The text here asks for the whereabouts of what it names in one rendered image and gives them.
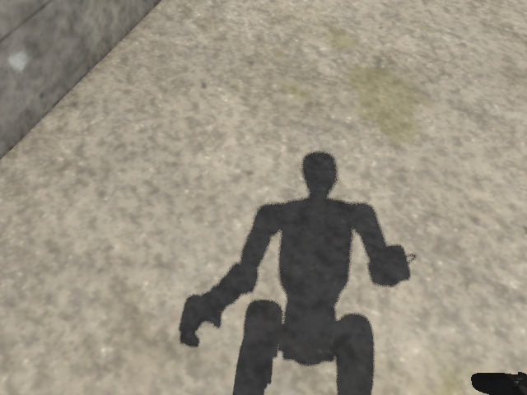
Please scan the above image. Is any robot right hand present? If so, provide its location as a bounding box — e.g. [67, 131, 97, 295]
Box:
[471, 372, 527, 395]

